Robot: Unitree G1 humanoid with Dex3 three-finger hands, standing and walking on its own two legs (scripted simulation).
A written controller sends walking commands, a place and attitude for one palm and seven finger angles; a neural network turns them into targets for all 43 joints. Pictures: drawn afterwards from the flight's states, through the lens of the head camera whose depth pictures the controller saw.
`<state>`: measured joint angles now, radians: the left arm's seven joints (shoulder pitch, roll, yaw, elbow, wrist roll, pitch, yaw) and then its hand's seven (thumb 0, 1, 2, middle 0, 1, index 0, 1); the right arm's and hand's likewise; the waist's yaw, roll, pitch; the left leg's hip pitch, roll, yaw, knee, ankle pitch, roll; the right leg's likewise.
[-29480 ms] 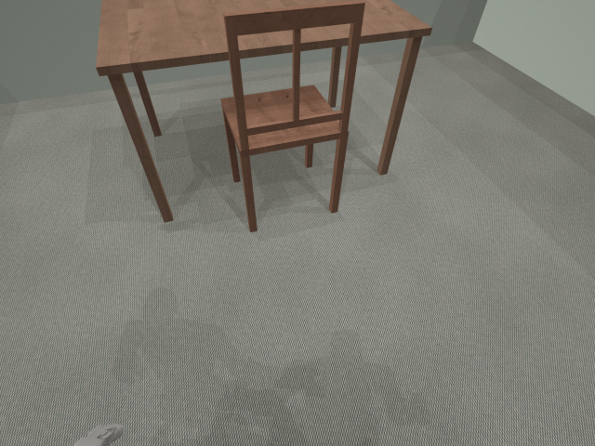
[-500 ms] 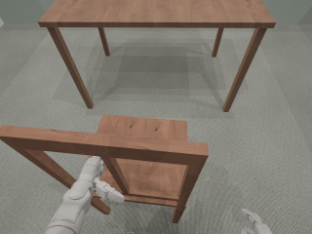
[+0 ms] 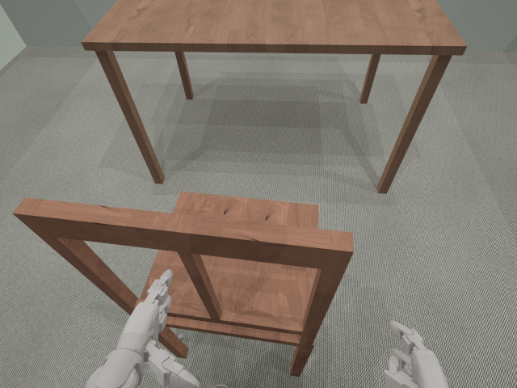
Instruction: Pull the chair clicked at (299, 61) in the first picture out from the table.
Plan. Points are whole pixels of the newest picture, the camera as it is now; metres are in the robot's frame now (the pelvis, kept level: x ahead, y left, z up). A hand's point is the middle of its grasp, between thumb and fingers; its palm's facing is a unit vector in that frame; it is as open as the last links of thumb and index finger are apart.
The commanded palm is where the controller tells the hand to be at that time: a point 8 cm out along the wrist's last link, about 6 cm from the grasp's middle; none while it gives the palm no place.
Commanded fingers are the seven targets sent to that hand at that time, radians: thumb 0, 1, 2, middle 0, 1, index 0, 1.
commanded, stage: draw the fingers out of the gap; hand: left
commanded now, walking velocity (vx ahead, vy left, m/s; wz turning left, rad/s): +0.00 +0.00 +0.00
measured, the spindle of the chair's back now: (204, 287) +0.29 +0.11 -0.05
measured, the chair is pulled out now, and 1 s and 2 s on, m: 0.61 0.61 0.61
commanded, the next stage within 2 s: draw the hand back to the body in 0.20 s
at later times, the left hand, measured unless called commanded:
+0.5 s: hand (152, 348) +0.18 +0.15 +0.02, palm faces +0.06 -1.00 +0.00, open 17.5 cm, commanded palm +0.14 +0.21 +0.01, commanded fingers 0.00 -0.55 0.20 0.00 0.00 0.00 0.00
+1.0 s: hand (92, 343) +0.18 +0.21 +0.07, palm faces +0.21 -0.94 -0.28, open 16.3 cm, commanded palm +0.15 +0.26 +0.11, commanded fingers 0.00 -0.01 0.46 -0.08 -0.11 -0.08 -0.11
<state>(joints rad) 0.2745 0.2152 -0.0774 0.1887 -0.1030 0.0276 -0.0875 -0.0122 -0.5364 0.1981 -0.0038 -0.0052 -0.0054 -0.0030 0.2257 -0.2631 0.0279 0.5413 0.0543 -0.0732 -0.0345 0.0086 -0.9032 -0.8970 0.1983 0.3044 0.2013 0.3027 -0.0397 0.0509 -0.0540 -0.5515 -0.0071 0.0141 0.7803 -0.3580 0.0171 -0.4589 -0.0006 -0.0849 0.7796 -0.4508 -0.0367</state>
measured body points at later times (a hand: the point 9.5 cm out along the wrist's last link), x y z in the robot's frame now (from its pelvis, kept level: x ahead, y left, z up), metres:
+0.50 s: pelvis -0.01 +0.00 -0.02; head +0.03 -0.01 +0.43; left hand +0.17 +0.20 +0.02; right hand +0.17 -0.23 -0.10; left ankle +0.02 +0.11 -0.71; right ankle -0.03 -0.09 -0.71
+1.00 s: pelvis +0.00 +0.00 +0.01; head +0.01 -0.02 +0.46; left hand +0.16 +0.25 +0.09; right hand +0.18 -0.24 -0.09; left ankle +0.02 +0.11 -0.71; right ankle -0.03 -0.09 -0.71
